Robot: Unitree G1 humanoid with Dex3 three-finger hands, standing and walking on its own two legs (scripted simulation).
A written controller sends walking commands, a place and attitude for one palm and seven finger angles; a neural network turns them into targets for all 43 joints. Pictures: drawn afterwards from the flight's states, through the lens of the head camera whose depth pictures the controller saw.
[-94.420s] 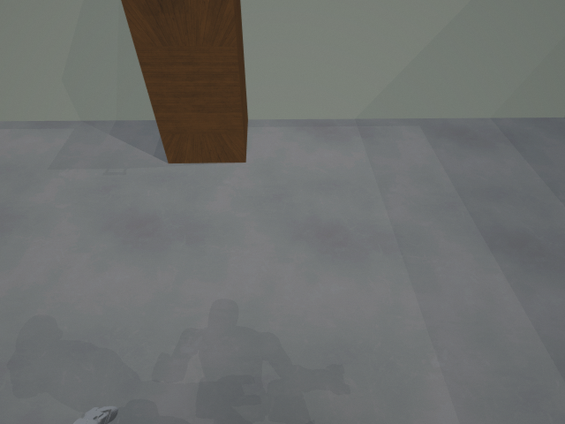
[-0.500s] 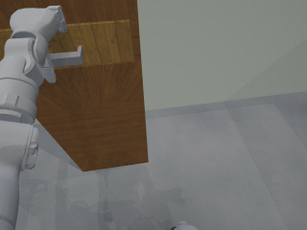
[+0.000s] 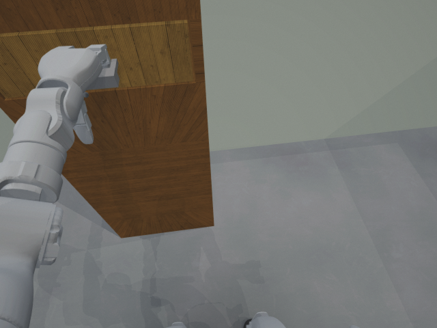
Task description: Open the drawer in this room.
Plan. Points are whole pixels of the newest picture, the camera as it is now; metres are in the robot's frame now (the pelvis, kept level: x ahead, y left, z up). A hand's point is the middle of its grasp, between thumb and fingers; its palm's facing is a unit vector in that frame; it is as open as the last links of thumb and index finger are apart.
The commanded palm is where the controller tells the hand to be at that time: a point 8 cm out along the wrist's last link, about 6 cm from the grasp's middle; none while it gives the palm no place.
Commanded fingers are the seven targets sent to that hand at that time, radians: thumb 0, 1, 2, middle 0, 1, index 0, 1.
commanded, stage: lift the hand off the handle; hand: left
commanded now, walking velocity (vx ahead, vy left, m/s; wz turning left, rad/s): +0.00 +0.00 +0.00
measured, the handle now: (87, 72) +0.54 +0.23 +0.16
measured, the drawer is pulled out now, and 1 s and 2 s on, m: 0.00 0.00 0.00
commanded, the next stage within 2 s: draw the hand back to the body in 1.38 s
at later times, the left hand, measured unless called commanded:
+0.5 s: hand (83, 86) +0.50 +0.22 +0.16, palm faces -0.03 +0.01 -1.00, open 13.1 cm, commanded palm +0.50 +0.23 +0.26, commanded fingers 0.00 -0.50 0.30 -0.30 -1.20 -0.30 -1.20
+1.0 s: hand (54, 36) +0.51 +0.23 +0.25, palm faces +0.05 +0.04 -1.00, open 13.3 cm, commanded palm +0.50 +0.24 +0.33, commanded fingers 0.00 -0.50 0.30 -0.30 -1.20 -0.30 -1.20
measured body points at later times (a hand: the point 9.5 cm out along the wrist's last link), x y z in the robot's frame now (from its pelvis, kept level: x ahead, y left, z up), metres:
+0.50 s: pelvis +0.03 +0.00 +0.02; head +0.07 -0.03 +0.46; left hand +0.50 +0.22 +0.22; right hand +0.13 -0.25 -0.12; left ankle +0.02 +0.12 -0.71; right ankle +0.06 -0.12 -0.71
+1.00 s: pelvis +0.04 +0.00 +0.03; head +0.07 -0.03 +0.47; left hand +0.50 +0.22 +0.31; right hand +0.16 -0.25 -0.11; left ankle +0.02 +0.12 -0.71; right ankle +0.06 -0.12 -0.71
